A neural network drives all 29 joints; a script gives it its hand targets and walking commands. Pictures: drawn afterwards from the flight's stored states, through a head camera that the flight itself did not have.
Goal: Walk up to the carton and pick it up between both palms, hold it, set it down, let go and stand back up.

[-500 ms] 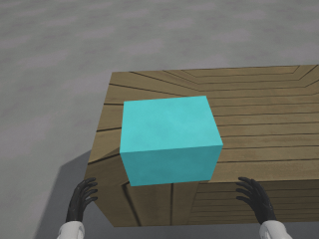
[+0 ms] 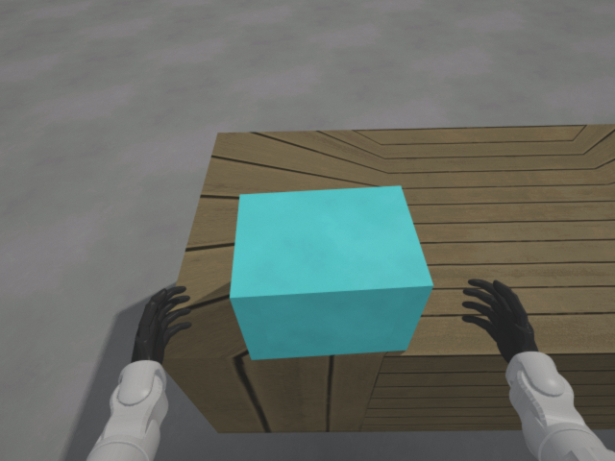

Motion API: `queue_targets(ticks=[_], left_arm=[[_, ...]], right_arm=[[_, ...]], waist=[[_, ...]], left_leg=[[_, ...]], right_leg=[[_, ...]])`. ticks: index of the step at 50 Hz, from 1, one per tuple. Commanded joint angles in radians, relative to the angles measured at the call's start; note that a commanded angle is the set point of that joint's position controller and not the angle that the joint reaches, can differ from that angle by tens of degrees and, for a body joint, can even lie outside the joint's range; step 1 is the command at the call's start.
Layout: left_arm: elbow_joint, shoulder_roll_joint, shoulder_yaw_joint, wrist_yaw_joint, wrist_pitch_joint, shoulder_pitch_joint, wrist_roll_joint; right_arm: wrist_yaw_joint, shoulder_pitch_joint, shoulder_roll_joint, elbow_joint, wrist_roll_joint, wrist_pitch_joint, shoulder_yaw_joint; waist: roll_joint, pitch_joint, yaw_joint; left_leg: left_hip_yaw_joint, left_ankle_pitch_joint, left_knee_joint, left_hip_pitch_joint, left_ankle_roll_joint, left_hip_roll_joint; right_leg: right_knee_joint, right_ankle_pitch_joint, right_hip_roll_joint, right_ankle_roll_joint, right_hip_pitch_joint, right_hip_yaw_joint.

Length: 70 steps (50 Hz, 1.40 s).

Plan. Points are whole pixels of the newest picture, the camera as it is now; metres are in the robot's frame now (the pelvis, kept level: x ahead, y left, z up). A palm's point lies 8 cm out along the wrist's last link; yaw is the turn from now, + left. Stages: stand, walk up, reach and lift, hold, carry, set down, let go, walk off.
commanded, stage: reach and lift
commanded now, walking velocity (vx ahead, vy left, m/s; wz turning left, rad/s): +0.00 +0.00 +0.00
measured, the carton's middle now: (325, 274) +0.45 +0.01 -0.08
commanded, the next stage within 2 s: none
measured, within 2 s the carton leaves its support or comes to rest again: neither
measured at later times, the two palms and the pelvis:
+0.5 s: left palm (154, 281) +0.35 +0.25 +0.04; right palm (503, 274) +0.36 -0.24 +0.03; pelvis -0.01 +0.00 +0.00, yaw +0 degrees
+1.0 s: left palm (160, 228) +0.42 +0.25 +0.08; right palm (494, 214) +0.44 -0.24 +0.08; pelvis -0.01 -0.01 -0.01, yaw +2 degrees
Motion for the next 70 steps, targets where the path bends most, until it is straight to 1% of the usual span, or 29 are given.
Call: queue_targets(ticks=[1,4,6,11,13,14,15,16,18,19,21,22,24,26,30,34,38,43,44,45,47,48,51,55,61,64,67,68,70], left_arm=[[-0.119,0.171,0.045,-0.011,-0.021,-0.341,-0.018],[-0.112,0.191,0.029,-0.014,0.002,-0.476,-0.051],[-0.121,0.198,0.024,-0.011,0.005,-0.483,-0.059],[-0.103,0.223,0.052,-0.025,0.031,-0.547,-0.057],[-0.065,0.229,0.054,-0.035,0.051,-0.572,-0.054],[-0.061,0.236,0.059,-0.038,0.059,-0.596,-0.052],[-0.083,0.234,0.061,-0.038,0.066,-0.603,-0.054],[-0.072,0.234,0.056,-0.037,0.08,-0.663,-0.058],[-0.032,0.223,0.052,-0.039,0.099,-0.639,-0.051],[-0.027,0.244,0.056,-0.039,0.107,-0.701,-0.053],[-0.028,0.24,0.054,-0.033,0.119,-0.709,-0.048],[-0.014,0.251,0.046,-0.031,0.125,-0.767,-0.058],[0.034,0.238,0.032,-0.028,0.134,-0.785,-0.068],[0.021,0.25,0.017,-0.021,0.139,-0.873,-0.089],[0.07,0.251,-0.011,-0.017,0.145,-0.973,-0.101],[0.108,0.273,-0.031,-0.006,0.152,-1.06,-0.119],[0.135,0.283,-0.03,-0.007,0.176,-1.107,-0.119],[0.184,0.311,-0.011,-0.022,0.173,-1.147,-0.106],[0.179,0.311,-0.011,-0.024,0.171,-1.155,-0.111],[0.194,0.319,-0.007,-0.028,0.168,-1.15,-0.102],[0.209,0.316,0.0,-0.034,0.166,-1.158,-0.094],[0.226,0.316,-0.004,-0.037,0.165,-1.155,-0.095],[0.265,0.289,-0.034,-0.042,0.156,-1.164,-0.11],[0.345,0.26,-0.05,-0.058,0.129,-1.133,-0.103],[0.369,0.24,-0.054,-0.053,0.025,-1.157,-0.101],[0.32,0.233,-0.06,-0.039,-0.017,-1.192,-0.106],[0.376,0.234,-0.055,-0.03,-0.049,-1.19,-0.106],[0.35,0.235,-0.066,-0.026,-0.06,-1.218,-0.12],[0.364,0.237,-0.068,-0.018,-0.072,-1.22,-0.128]], right_arm=[[-0.007,-0.314,-0.18,-0.117,0.01,-0.005,-0.045],[-0.011,-0.431,-0.191,-0.133,0.002,0.03,-0.053],[-0.013,-0.445,-0.195,-0.148,0.009,0.037,-0.05],[-0.031,-0.512,-0.216,-0.142,0.009,0.054,-0.051],[-0.041,-0.55,-0.223,-0.129,0.009,0.071,-0.05],[-0.044,-0.57,-0.227,-0.126,0.016,0.079,-0.049],[-0.046,-0.571,-0.23,-0.126,0.019,0.084,-0.043],[-0.047,-0.634,-0.249,-0.111,0.014,0.097,-0.059],[-0.045,-0.619,-0.24,-0.085,0.025,0.116,-0.034],[-0.047,-0.688,-0.25,-0.101,0.017,0.124,-0.045],[-0.047,-0.69,-0.254,-0.106,0.027,0.135,-0.027],[-0.046,-0.752,-0.258,-0.103,0.02,0.145,-0.029],[-0.044,-0.77,-0.25,-0.079,0.023,0.166,-0.017],[-0.04,-0.847,-0.261,-0.088,0.027,0.184,-0.031],[-0.033,-0.913,-0.262,-0.02,0.025,0.216,-0.036],[-0.027,-1.005,-0.267,-0.005,0.03,0.241,-0.033],[-0.03,-1.052,-0.294,0.04,0.034,0.256,-0.034],[-0.053,-1.104,-0.307,0.055,0.031,0.242,-0.021],[-0.057,-1.117,-0.317,0.052,0.034,0.239,-0.015],[-0.06,-1.113,-0.308,0.065,0.046,0.237,-0.008],[-0.066,-1.125,-0.304,0.068,0.049,0.231,0.003],[-0.067,-1.123,-0.303,0.085,0.058,0.234,0.019],[-0.069,-1.133,-0.298,0.128,0.071,0.229,0.03],[-0.06,-1.11,-0.25,0.189,0.104,0.215,0.081],[-0.054,-1.096,-0.242,0.229,0.065,0.132,0.033],[-0.048,-1.107,-0.259,0.222,0.063,0.09,0.008],[-0.039,-1.109,-0.266,0.282,0.023,0.061,-0.018],[-0.036,-1.134,-0.276,0.255,0.029,0.05,-0.022],[-0.035,-1.137,-0.273,0.263,0.015,0.039,-0.022]], waist=[[-0.005,-0.312,-0.003],[0.0,-0.356,-0.008],[0.0,-0.427,-0.002],[-0.012,-0.529,-0.009],[-0.029,-0.534,-0.011],[-0.02,-0.542,-0.005],[-0.02,-0.562,-0.012],[-0.019,-0.568,-0.017],[-0.025,-0.532,-0.002],[-0.035,-0.551,-0.001],[-0.02,-0.586,0.006],[-0.036,-0.586,0.007],[-0.04,-0.572,0.009],[-0.022,-0.596,0.004],[0.003,-0.627,0.001],[-0.005,-0.692,0.015],[-0.012,-0.776,-0.001],[-0.045,-0.853,0.006],[-0.055,-0.869,0.0],[-0.054,-0.867,0.009],[-0.062,-0.854,0.001],[-0.073,-0.833,0.0],[-0.044,-0.819,-0.013],[-0.039,-0.753,0.005],[0.017,-0.84,-0.014],[0.066,-0.917,-0.02],[0.044,-0.92,-0.024],[0.057,-0.965,-0.024],[0.028,-0.997,-0.029]], left_leg=[[-0.005,0.289,-0.096,-0.09,-0.028,-0.021],[0.002,0.226,-0.095,-0.138,-0.021,-0.022],[0.003,0.279,-0.08,-0.132,-0.024,-0.019],[0.003,0.382,-0.046,-0.125,-0.036,-0.022],[0.003,0.375,-0.045,-0.141,-0.031,-0.025],[0.002,0.367,-0.048,-0.164,-0.032,-0.025],[-0.002,0.398,-0.045,-0.15,-0.036,-0.025],[-0.003,0.378,-0.049,-0.154,-0.034,-0.021],[-0.001,0.369,-0.059,-0.143,-0.033,-0.021],[0.004,0.34,-0.056,-0.151,-0.027,-0.021],[0.003,0.36,-0.061,-0.143,-0.028,-0.021],[0.001,0.345,-0.059,-0.156,-0.025,-0.02],[-0.001,0.298,-0.064,-0.184,-0.02,-0.019],[-0.002,0.274,-0.059,-0.201,-0.015,-0.016],[0.0,0.249,-0.052,-0.215,-0.02,-0.014],[-0.001,0.242,-0.047,-0.242,-0.019,-0.015],[0.001,0.311,-0.023,-0.259,-0.023,-0.02],[0.005,0.374,-0.005,-0.319,-0.024,-0.031],[0.001,0.39,-0.003,-0.323,-0.026,-0.033],[0.005,0.393,-0.002,-0.337,-0.025,-0.031],[0.004,0.399,-0.006,-0.365,-0.025,-0.034],[-0.001,0.395,-0.012,-0.364,-0.023,-0.034],[-0.005,0.398,-0.009,-0.354,-0.034,-0.029],[-0.008,0.385,0.007,-0.356,-0.031,-0.029],[-0.006,0.445,0.069,-0.315,-0.057,-0.018],[-0.007,0.495,0.119,-0.291,-0.075,-0.016],[0.002,0.456,0.142,-0.311,-0.08,-0.009],[0.005,0.447,0.152,-0.318,-0.082,-0.012],[0.007,0.44,0.175,-0.345,-0.081,-0.014]], right_leg=[[-0.067,0.267,-0.013,0.02,0.281,0.068],[-0.05,0.214,-0.014,0.022,0.256,0.06],[-0.033,0.266,-0.011,0.025,0.262,0.055],[-0.013,0.383,-0.005,0.033,0.283,0.043],[-0.015,0.399,-0.006,0.039,0.293,0.043],[-0.013,0.394,-0.008,0.039,0.304,0.046],[-0.007,0.413,-0.003,0.037,0.304,0.041],[-0.016,0.381,0.0,0.036,0.287,0.038],[-0.03,0.354,0.002,0.034,0.269,0.032],[-0.032,0.324,0.002,0.036,0.257,0.03],[-0.033,0.333,0.006,0.036,0.252,0.024],[-0.032,0.319,0.007,0.036,0.24,0.02],[-0.032,0.274,0.003,0.035,0.226,0.022],[-0.026,0.239,-0.002,0.033,0.197,0.024],[-0.021,0.209,-0.005,0.032,0.157,0.018],[-0.01,0.222,-0.007,0.035,0.142,0.015],[0.009,0.325,-0.005,0.043,0.187,0.018],[0.035,0.47,-0.006,0.062,0.274,0.022],[0.04,0.501,-0.005,0.066,0.295,0.023],[0.04,0.518,-0.009,0.064,0.305,0.028],[0.045,0.547,-0.012,0.066,0.332,0.031],[0.043,0.543,-0.012,0.067,0.326,0.032],[0.041,0.517,-0.01,0.063,0.292,0.025],[0.047,0.474,-0.016,0.062,0.229,0.022],[0.084,0.426,-0.007,0.055,0.061,-0.012],[0.117,0.422,-0.001,0.049,-0.008,-0.025],[0.137,0.351,0.006,0.051,-0.094,-0.042],[0.148,0.351,0.006,0.053,-0.099,-0.039],[0.176,0.359,0.01,0.062,-0.119,-0.042]])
